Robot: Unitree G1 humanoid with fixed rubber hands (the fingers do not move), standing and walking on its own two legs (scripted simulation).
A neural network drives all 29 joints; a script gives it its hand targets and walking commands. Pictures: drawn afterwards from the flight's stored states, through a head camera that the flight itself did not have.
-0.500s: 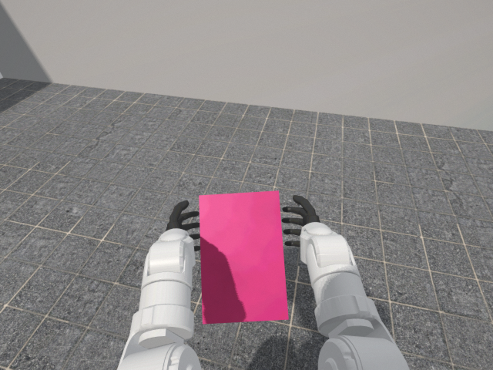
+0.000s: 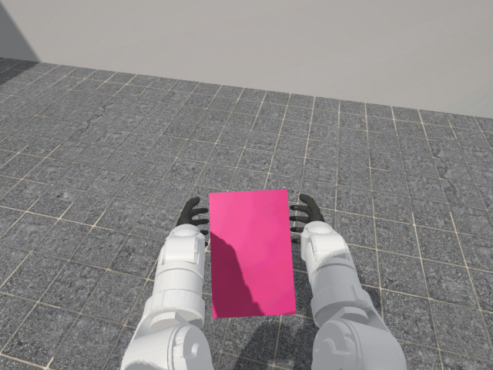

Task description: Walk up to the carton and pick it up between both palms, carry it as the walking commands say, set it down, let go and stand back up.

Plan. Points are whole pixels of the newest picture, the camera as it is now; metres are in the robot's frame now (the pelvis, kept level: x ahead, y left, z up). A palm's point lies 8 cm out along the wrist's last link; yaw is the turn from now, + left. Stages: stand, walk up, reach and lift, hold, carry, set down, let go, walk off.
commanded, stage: set down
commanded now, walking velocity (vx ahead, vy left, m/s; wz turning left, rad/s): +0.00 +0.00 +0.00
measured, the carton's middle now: (250, 248) +0.37 +0.01 -0.07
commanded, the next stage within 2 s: none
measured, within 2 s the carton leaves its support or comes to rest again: neither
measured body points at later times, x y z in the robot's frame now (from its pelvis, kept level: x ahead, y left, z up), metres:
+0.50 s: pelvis -0.01 +0.00 -0.03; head +0.11 +0.00 +0.40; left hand +0.35 +0.13 -0.08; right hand +0.36 -0.10 -0.08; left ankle +0.07 +0.11 -0.73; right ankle +0.06 -0.09 -0.73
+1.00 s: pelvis -0.01 +0.01 -0.10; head +0.17 +0.01 +0.31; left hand +0.37 +0.12 -0.18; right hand +0.38 -0.10 -0.18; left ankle +0.07 +0.11 -0.73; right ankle +0.06 -0.09 -0.73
